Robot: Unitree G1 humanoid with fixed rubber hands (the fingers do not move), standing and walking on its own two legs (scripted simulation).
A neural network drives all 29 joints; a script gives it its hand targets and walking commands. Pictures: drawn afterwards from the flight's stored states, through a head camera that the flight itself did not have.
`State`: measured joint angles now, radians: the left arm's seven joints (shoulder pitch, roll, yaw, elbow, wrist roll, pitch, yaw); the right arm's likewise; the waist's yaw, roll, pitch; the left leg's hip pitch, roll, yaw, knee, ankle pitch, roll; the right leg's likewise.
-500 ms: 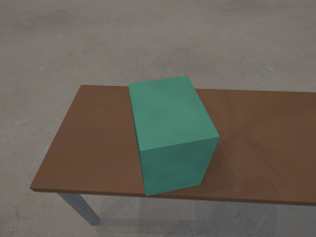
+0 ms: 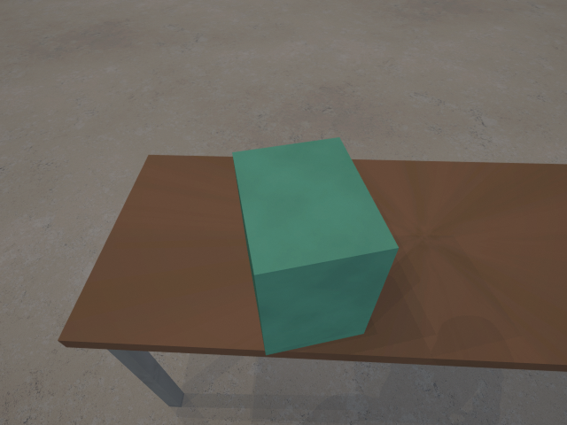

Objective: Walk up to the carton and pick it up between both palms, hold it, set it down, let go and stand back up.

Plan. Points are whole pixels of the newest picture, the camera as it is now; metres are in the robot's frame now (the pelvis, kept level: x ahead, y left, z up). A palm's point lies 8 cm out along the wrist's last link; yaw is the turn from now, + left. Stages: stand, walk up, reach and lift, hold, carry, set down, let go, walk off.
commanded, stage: stand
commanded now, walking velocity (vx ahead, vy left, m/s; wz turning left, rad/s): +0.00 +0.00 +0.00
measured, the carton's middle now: (301, 248) +0.40 -0.01 -0.01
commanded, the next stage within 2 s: none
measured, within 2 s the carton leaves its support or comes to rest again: neither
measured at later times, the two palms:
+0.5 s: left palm out of the picture -0.01 +0.23 -0.14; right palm out of the picture -0.01 -0.22 -0.14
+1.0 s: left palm out of the picture -0.01 +0.23 -0.14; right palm out of the picture -0.01 -0.22 -0.14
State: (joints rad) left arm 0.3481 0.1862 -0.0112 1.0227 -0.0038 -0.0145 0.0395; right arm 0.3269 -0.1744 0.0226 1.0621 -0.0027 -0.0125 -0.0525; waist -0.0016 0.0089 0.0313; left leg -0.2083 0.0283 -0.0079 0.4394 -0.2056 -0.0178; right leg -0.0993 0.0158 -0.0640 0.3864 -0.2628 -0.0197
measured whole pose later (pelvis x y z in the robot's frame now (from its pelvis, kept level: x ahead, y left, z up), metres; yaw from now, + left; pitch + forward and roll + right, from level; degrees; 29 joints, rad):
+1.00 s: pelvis +0.00 +0.00 +0.00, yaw +0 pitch -1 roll +0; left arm 0.35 0.17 -0.01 1.06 -0.01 -0.02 0.05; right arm 0.32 -0.16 0.02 1.09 0.00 -0.01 -0.05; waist 0.00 0.01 0.03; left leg -0.20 0.02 0.00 0.43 -0.20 -0.01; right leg -0.09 0.01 -0.06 0.38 -0.26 -0.01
